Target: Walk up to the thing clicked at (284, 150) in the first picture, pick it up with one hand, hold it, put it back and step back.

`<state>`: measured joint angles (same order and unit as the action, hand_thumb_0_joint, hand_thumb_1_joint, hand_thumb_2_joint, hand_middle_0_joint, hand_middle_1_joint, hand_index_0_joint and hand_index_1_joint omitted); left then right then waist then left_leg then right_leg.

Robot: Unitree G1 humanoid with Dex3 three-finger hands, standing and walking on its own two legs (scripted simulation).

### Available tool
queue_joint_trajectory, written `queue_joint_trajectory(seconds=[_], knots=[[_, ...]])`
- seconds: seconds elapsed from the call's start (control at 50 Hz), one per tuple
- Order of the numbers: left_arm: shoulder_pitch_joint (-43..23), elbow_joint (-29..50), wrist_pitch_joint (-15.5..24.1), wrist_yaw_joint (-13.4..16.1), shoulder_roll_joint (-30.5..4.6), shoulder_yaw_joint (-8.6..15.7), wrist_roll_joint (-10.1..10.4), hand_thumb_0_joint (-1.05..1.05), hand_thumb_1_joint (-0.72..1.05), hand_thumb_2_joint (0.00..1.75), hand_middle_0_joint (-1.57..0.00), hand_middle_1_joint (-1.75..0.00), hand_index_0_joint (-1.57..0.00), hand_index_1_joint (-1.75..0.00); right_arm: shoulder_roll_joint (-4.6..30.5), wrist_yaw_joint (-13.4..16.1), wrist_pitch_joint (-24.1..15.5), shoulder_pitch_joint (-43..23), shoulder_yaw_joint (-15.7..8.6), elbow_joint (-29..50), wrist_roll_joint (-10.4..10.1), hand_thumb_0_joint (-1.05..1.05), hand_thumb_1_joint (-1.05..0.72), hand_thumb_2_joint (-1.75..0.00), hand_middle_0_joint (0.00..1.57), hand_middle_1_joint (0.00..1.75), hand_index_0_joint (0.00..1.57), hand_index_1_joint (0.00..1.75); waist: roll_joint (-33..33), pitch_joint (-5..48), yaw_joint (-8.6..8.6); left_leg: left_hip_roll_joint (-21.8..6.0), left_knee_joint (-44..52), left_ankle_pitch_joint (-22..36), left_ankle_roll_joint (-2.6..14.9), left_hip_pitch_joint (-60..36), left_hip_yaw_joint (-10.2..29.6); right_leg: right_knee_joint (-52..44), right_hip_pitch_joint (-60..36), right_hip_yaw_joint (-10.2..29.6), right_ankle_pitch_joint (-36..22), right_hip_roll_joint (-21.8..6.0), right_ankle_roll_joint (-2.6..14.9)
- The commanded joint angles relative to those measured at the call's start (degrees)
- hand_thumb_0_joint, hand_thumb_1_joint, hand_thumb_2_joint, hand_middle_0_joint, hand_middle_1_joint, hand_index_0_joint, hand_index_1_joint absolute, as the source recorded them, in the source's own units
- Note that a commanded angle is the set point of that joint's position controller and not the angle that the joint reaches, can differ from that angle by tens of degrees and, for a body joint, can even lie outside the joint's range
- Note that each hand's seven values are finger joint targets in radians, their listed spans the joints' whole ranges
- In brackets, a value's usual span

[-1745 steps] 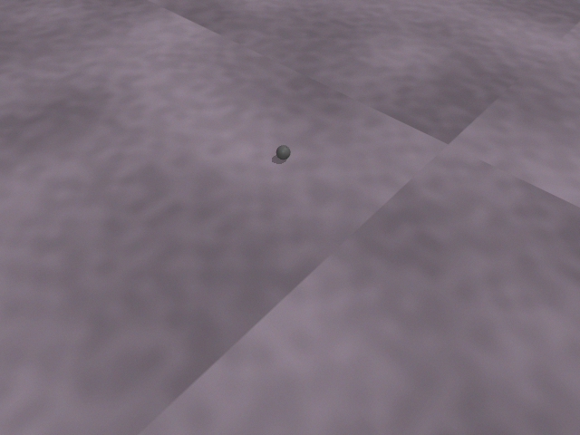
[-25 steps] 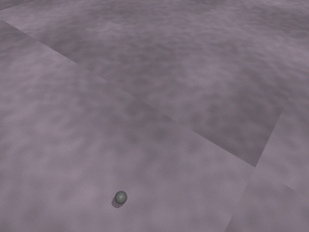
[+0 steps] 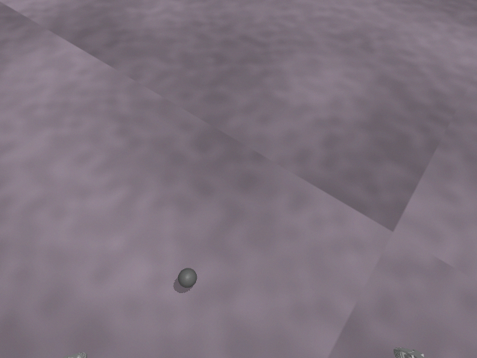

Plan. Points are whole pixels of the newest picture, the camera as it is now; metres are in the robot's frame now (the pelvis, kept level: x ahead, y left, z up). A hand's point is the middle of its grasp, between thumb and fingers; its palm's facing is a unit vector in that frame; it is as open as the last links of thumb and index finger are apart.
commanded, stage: step back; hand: left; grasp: from above
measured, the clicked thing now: (187, 277) +0.46 +0.20 -0.74
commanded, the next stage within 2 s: none
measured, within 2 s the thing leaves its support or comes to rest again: neither
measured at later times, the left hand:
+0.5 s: hand out of the picture +0.06 +0.31 -0.17, palm faces -0.10 -0.92 -0.37, open 7.4 cm
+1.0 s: hand out of the picture -0.06 +0.30 -0.15, palm faces -0.02 -0.92 -0.39, open 7.4 cm
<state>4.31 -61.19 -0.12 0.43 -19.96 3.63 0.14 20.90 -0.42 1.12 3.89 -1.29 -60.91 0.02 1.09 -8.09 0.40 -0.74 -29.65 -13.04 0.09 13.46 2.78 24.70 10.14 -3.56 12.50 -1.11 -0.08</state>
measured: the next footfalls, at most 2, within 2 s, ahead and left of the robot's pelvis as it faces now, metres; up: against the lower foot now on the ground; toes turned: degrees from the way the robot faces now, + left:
left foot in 0.16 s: +0.00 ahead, +0.14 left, +0.00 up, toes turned -2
right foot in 0.60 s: -0.08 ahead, -0.07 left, +0.00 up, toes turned -2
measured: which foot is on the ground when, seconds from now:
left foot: down 0.00-0.00, up 0.02-0.14, down 0.16-0.64, up 0.66-1.00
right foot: down 0.00-0.18, up 0.20-0.58, down 0.60-1.00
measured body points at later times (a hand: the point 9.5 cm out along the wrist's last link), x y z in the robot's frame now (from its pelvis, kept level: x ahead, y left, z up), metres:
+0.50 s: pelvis -0.07 +0.05 -0.01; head +0.01 +0.06 +0.43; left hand +0.06 +0.36 -0.15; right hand +0.00 -0.25 -0.13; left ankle -0.04 +0.14 -0.74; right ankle -0.11 -0.07 -0.69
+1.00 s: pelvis -0.20 +0.05 -0.02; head -0.13 +0.05 +0.42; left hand -0.06 +0.35 -0.13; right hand -0.11 -0.28 -0.14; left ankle -0.22 +0.18 -0.74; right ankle -0.12 -0.06 -0.74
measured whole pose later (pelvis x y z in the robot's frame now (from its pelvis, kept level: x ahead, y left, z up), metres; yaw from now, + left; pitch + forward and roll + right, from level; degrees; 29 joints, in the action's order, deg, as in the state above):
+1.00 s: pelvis -0.20 +0.05 -0.02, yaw +0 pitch -2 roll +0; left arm 6.4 -42.7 -2.3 0.7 -20.4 3.6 -1.8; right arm 23.5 1.3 1.8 8.7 -2.7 -50.2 0.7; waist 0.2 -11.3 -0.4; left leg 1.8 -40.3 -24.9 -0.6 15.1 3.4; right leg 36.5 23.0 -1.1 11.6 -0.6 1.2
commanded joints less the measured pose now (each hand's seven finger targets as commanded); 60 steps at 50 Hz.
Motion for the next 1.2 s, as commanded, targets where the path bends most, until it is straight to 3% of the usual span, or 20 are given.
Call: queue_joint_trajectory(seconds=[0.0,0.08,0.14,0.16,0.2,0.28,0.46,0.56,0.6,0.62,0.64,0.66,0.74,0.88,0.98,1.02,1.04,1.06,1.12,1.18], knots=[[-4.03,8.53,0.27,1.33,-16.44,3.87,-1.15,0.00,0.90,0.90,-0.20,-0.30,-0.20,-0.30,11.17,0.34,1.27,4.19,-3.49,5.20,0.09,0.00,-0.90,-0.90,0.20,0.30,0.20,0.30,-11.14,11.32,0.69,3.67,-21.73,-14.46,2.10,1.38,-0.25,-4.50,1.22,17.14,-23.95,-20.32,14.78],[-8.28,11.74,-0.23,1.45,-15.62,3.55,-1.80,0.00,0.90,0.90,-0.20,-0.30,-0.20,-0.30,11.21,-0.32,1.29,8.67,-4.30,6.27,-0.29,0.00,-0.90,-0.90,0.20,0.30,0.20,0.30,-10.92,10.52,2.83,0.67,-14.58,-10.77,3.24,0.38,1.45,3.24,4.71,11.19,-21.28,-16.32,10.72],[-5.38,13.37,-1.54,1.18,-11.12,2.57,-0.18,0.00,0.90,0.90,-0.20,-0.30,-0.20,-0.30,15.36,0.58,-0.30,7.07,-5.53,7.84,1.55,0.00,-0.90,-0.90,0.20,0.30,0.20,0.30,8.15,10.48,1.32,-8.94,6.18,31.71,4.24,-2.77,13.16,22.70,8.01,3.38,-4.39,0.23,2.42],[-4.66,13.57,-2.11,1.56,-9.89,2.45,-0.25,0.00,0.90,0.90,-0.20,-0.30,-0.20,-0.30,17.63,0.86,-0.57,8.56,-6.19,8.16,2.02,0.00,-0.90,-0.90,0.20,0.30,0.20,0.30,11.29,10.08,1.82,-13.15,6.84,40.94,6.85,-10.03,20.15,27.88,18.18,7.75,21.49,7.00,2.14],[-1.17,13.11,-2.75,2.13,-9.84,2.03,-0.49,0.00,0.90,0.90,-0.20,-0.30,-0.20,-0.30,18.59,1.31,-0.78,7.75,-6.09,9.64,1.75,0.00,-0.90,-0.90,0.20,0.30,0.20,0.30,9.40,11.92,1.78,-16.41,4.45,47.32,9.39,-8.83,20.16,36.91,18.38,13.27,25.53,7.13,2.08],[1.73,12.51,-2.86,2.27,-11.92,2.50,-0.01,0.00,0.90,0.90,-0.20,-0.30,-0.20,-0.30,14.42,2.63,-0.76,1.10,-5.24,12.65,2.06,0.00,-0.90,-0.90,0.20,0.30,0.20,0.30,8.98,10.66,-1.55,-11.30,2.60,36.43,9.27,-9.56,10.82,41.86,20.27,15.04,15.64,6.43,1.67],[1.41,15.54,-1.54,1.31,-11.63,3.52,-1.15,0.00,0.90,0.90,-0.20,-0.30,-0.20,-0.30,14.13,2.91,-0.71,7.10,-5.62,14.45,1.14,0.00,-0.90,-0.90,0.20,0.30,0.20,0.30,5.58,11.18,2.61,-14.52,-0.25,34.25,14.17,-14.31,12.12,26.81,16.55,9.49,16.61,3.75,-0.56],[7.84,13.45,-0.91,0.65,-11.05,4.06,-1.67,0.00,0.90,0.90,-0.20,-0.30,-0.20,-0.30,15.18,2.30,0.05,1.85,-5.34,16.26,0.55,0.00,-0.90,-0.90,0.20,0.30,0.20,0.30,5.25,12.20,-1.00,-12.01,-3.07,19.70,10.29,-2.85,9.38,5.52,1.71,5.37,4.22,2.48,1.97],[10.03,13.38,-0.28,0.70,-14.43,4.97,-2.32,0.00,0.90,0.90,-0.20,-0.30,-0.20,-0.30,13.07,1.97,0.22,0.85,-4.61,16.71,-0.35,0.00,-0.90,-0.90,0.20,0.30,0.20,0.30,-3.24,13.06,-1.81,-5.61,-10.32,7.01,4.86,7.53,5.06,1.02,-5.35,17.22,-9.24,-4.67,6.01],[7.84,14.58,-0.34,0.55,-17.90,5.64,-1.75,0.00,0.90,0.90,-0.20,-0.30,-0.20,-0.30,10.65,1.91,0.29,-0.20,-3.89,17.24,-0.61,0.00,-0.90,-0.90,0.20,0.30,0.20,0.30,-12.55,9.49,-2.25,4.47,-19.74,-9.25,1.03,13.89,0.20,-3.53,-2.32,29.11,-12.00,-13.77,12.94],[4.62,16.78,-0.23,0.64,-21.04,6.03,-2.29,0.00,0.90,0.90,-0.20,-0.30,-0.20,-0.30,11.36,2.60,0.79,-0.29,-4.59,16.61,-0.27,0.00,-0.90,-0.90,0.20,0.30,0.20,0.30,-16.43,7.13,-3.43,6.65,-33.73,-23.73,0.03,11.14,2.90,-6.02,7.85,37.91,-16.36,-22.23,20.02],[2.35,18.09,-0.05,0.77,-19.31,6.02,-2.20,0.00,0.90,0.90,-0.20,-0.30,-0.20,-0.30,12.81,2.59,0.80,2.54,-5.04,15.47,-0.22,0.00,-0.90,-0.90,0.20,0.30,0.20,0.30,-13.70,5.04,-1.89,5.25,-39.04,-23.50,-0.28,9.80,6.43,-6.17,11.12,37.35,-17.67,-22.48,20.20],[-0.81,19.61,-0.26,1.17,-13.55,4.83,-1.98,0.00,0.90,0.90,-0.20,-0.30,-0.20,-0.30,11.15,2.37,0.46,6.36,-3.66,13.22,-0.51,0.00,-0.90,-0.90,0.20,0.30,0.20,0.30,-7.70,6.34,0.32,8.87,-40.99,-15.21,-0.69,12.80,6.84,-1.48,4.62,17.74,-21.57,-9.97,11.78],[7.74,20.51,-1.06,1.67,-12.93,4.53,-2.14,0.00,0.90,0.90,-0.20,-0.30,-0.20,-0.30,10.44,2.84,-0.65,5.43,-3.24,15.71,0.08,0.00,-0.90,-0.90,0.20,0.30,0.20,0.30,-11.55,13.63,-4.13,3.80,-17.29,-17.54,-1.99,13.83,1.63,4.71,-13.63,17.79,-31.30,-11.88,13.08],[1.80,22.70,-2.43,0.77,-14.51,4.06,-1.31,0.00,0.90,0.90,-0.20,-0.30,-0.20,-0.30,11.81,1.91,-0.68,13.00,-4.78,12.63,1.40,0.00,-0.90,-0.90,0.20,0.30,0.20,0.30,-8.99,13.10,1.04,1.94,2.43,0.92,1.56,-4.20,-1.05,7.00,4.71,15.80,-9.62,-9.28,7.29],[2.47,23.09,-2.40,0.64,-10.69,3.19,-1.05,0.00,0.90,0.90,-0.20,-0.30,-0.20,-0.30,19.27,1.51,-0.88,9.69,-6.42,14.22,2.70,0.00,-0.90,-0.90,0.20,0.30,0.20,0.30,10.22,9.95,0.96,-15.90,11.71,2.91,9.40,-5.17,23.88,22.52,19.88,9.39,15.69,4.35,2.19],[-0.03,22.76,-2.40,1.34,-13.42,4.77,-1.37,0.00,0.90,0.90,-0.20,-0.30,-0.20,-0.30,22.87,1.21,-0.76,6.76,-6.95,15.46,2.43,0.00,-0.90,-0.90,0.20,0.30,0.20,0.30,12.62,8.45,2.93,-23.26,14.00,4.06,16.99,6.78,29.61,36.37,15.10,11.87,25.11,7.05,1.01],[0.59,21.84,-2.48,1.44,-14.30,5.05,-1.85,0.00,0.90,0.90,-0.20,-0.30,-0.20,-0.30,21.91,1.61,-1.25,2.93,-6.91,16.25,2.57,0.00,-0.90,-0.90,0.20,0.30,0.20,0.30,11.80,6.13,1.54,-24.59,14.78,3.24,18.89,11.11,31.50,44.77,14.02,15.08,23.27,5.90,1.06],[7.40,18.53,-2.72,0.66,-12.71,5.03,-0.63,0.00,0.90,0.90,-0.20,-0.30,-0.20,-0.30,14.79,1.97,-1.52,-2.13,-4.74,17.57,2.66,0.00,-0.90,-0.90,0.20,0.30,0.20,0.30,5.31,5.14,-3.44,-12.57,9.83,12.54,11.09,5.88,11.86,50.01,18.18,16.15,14.87,8.53,1.38],[9.77,17.68,-2.60,0.33,-12.57,5.25,-1.09,0.00,0.90,0.90,-0.20,-0.30,-0.20,-0.30,13.79,1.94,-1.61,1.25,-4.97,17.25,1.92,0.00,-0.90,-0.90,0.20,0.30,0.20,0.30,7.20,6.71,-2.09,-11.42,7.78,12.20,11.52,-2.97,10.97,48.39,19.96,14.50,13.31,8.17,-1.02]])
